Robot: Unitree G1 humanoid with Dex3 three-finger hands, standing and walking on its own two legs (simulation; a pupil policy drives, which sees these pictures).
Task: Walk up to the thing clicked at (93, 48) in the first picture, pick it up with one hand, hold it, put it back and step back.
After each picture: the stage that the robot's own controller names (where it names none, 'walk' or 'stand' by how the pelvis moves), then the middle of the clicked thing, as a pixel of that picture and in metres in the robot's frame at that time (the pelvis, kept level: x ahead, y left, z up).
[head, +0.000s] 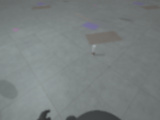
stand; (93, 50) +1.40 -0.10 -0.65
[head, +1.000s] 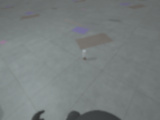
walk; (84, 55) +1.27 +0.17 -0.63
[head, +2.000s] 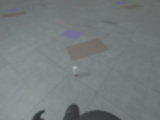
walk; (75, 72) +0.79 +0.25 -0.64
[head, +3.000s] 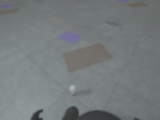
walk; (73, 91) +0.43 +0.20 -0.62
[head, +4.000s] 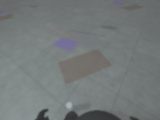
stand; (70, 107) +0.25 +0.21 -0.64
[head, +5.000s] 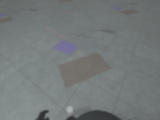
stand; (70, 111) +0.23 +0.18 -0.66
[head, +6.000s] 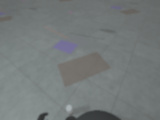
stand; (69, 110) +0.24 +0.19 -0.66
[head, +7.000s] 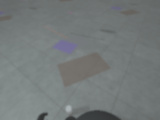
stand; (69, 110) +0.24 +0.19 -0.66
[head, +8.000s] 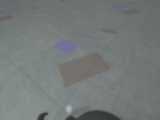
stand; (69, 111) +0.23 +0.19 -0.66
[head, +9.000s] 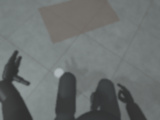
go down; (60, 74) +0.31 +0.23 -0.30
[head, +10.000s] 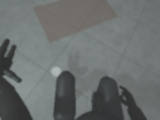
approach; (58, 74) +0.31 +0.24 -0.24
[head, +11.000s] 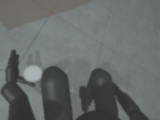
close in; (35, 75) +0.28 +0.27 -0.15
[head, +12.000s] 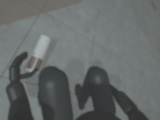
close; (39, 54) +0.44 +0.24 -0.21
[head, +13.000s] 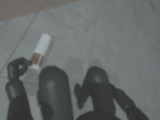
lift; (40, 51) +0.45 +0.24 -0.24
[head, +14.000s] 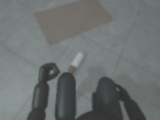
lift; (75, 64) +0.47 +0.14 -0.34
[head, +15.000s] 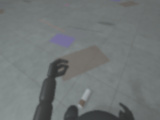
go down; (84, 98) +0.38 +0.00 -0.67
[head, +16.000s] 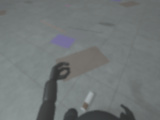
close; (87, 101) +0.35 -0.03 -0.70
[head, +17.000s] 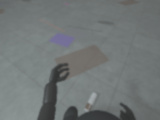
stand; (90, 102) +0.33 -0.08 -0.69
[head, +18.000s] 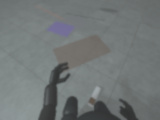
stand; (94, 96) +0.32 -0.12 -0.63
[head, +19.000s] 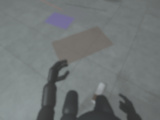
stand; (98, 93) +0.31 -0.16 -0.57
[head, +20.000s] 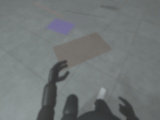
stand; (99, 98) +0.29 -0.19 -0.61
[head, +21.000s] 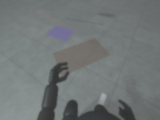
stand; (100, 103) +0.27 -0.21 -0.65
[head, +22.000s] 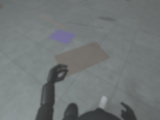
stand; (101, 106) +0.26 -0.21 -0.67
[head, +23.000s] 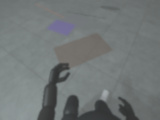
stand; (102, 100) +0.27 -0.21 -0.62
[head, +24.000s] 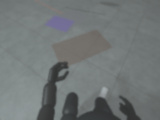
close; (101, 97) +0.28 -0.21 -0.59
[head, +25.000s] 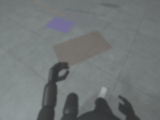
close; (100, 97) +0.29 -0.19 -0.60
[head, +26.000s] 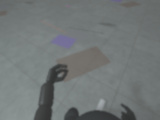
hold; (99, 109) +0.27 -0.18 -0.69
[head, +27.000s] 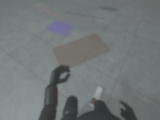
stand; (96, 96) +0.31 -0.14 -0.63
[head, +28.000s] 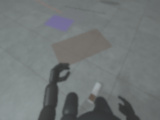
close; (94, 92) +0.32 -0.12 -0.59
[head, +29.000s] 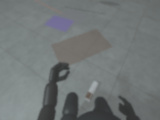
close; (91, 90) +0.35 -0.08 -0.59
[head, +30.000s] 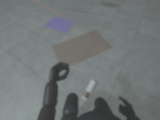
close; (88, 89) +0.36 -0.05 -0.60
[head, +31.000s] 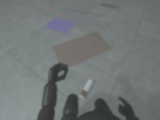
close; (86, 88) +0.38 -0.01 -0.61
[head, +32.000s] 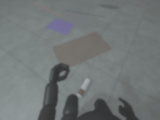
close; (83, 87) +0.39 +0.02 -0.61
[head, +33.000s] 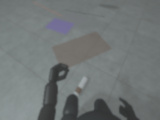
close; (81, 85) +0.41 +0.06 -0.61
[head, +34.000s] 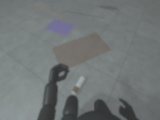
close; (78, 85) +0.43 +0.09 -0.62
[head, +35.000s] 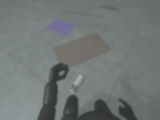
close; (76, 83) +0.45 +0.12 -0.62
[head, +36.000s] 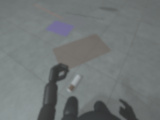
close; (74, 83) +0.45 +0.16 -0.63
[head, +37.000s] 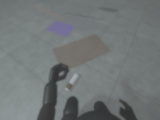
close; (71, 82) +0.47 +0.19 -0.63
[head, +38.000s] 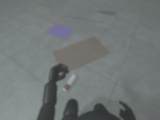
close; (69, 82) +0.48 +0.22 -0.65
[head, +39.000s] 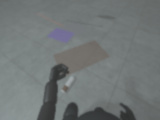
hold; (67, 84) +0.49 +0.25 -0.67
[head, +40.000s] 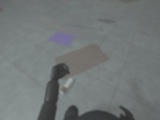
hold; (66, 85) +0.51 +0.28 -0.69
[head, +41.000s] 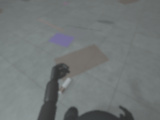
hold; (64, 85) +0.52 +0.32 -0.69
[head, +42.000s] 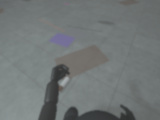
close; (63, 84) +0.53 +0.35 -0.69
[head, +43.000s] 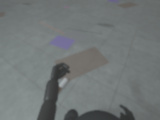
hold; (61, 85) +0.54 +0.38 -0.70
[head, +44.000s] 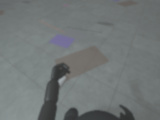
close; (59, 83) +0.56 +0.41 -0.70
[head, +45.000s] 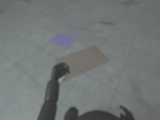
close; (58, 81) +0.58 +0.43 -0.69
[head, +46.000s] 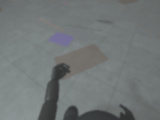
close; (56, 79) +0.60 +0.46 -0.69
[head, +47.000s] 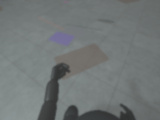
close; (54, 78) +0.61 +0.49 -0.69
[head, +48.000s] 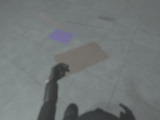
close; (52, 75) +0.62 +0.52 -0.68
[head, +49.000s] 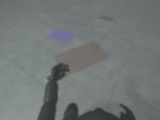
close; (51, 74) +0.64 +0.55 -0.68
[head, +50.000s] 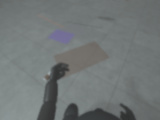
close; (50, 74) +0.65 +0.57 -0.68
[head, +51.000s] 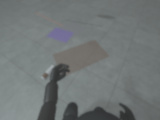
close; (48, 72) +0.66 +0.60 -0.67
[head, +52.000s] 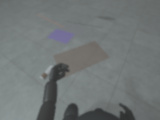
close; (47, 72) +0.67 +0.62 -0.68
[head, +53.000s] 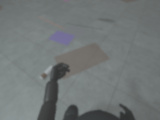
close; (46, 72) +0.69 +0.65 -0.69
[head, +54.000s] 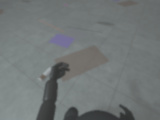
close; (45, 74) +0.70 +0.67 -0.69
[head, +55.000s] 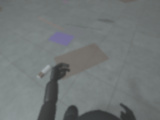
close; (44, 71) +0.72 +0.70 -0.69
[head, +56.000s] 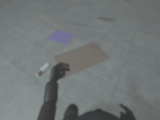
close; (42, 69) +0.73 +0.73 -0.68
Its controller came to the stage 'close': yes
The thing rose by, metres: 0.00
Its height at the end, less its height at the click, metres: -0.09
